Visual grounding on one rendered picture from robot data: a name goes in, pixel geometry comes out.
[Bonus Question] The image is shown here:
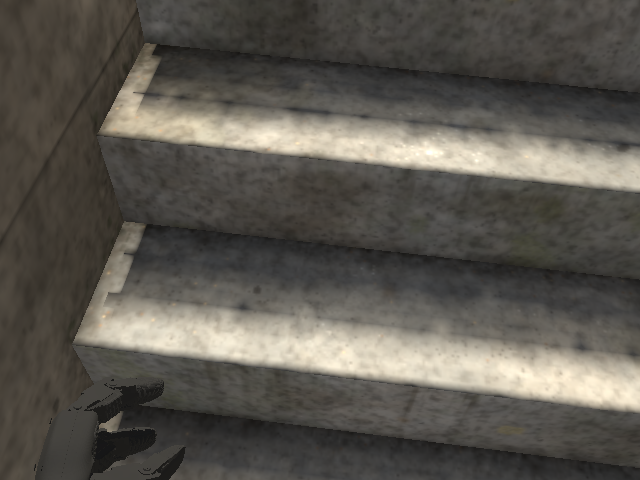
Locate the robot left hand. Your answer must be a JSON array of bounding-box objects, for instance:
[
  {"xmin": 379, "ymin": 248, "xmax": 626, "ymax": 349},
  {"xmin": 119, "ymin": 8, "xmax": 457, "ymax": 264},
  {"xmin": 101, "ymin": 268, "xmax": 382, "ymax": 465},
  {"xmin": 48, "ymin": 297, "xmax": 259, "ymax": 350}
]
[{"xmin": 34, "ymin": 377, "xmax": 186, "ymax": 480}]

